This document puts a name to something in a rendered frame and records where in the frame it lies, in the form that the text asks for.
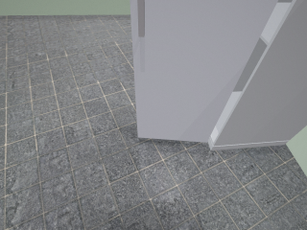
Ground fridge door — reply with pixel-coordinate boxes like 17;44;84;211
130;0;278;143

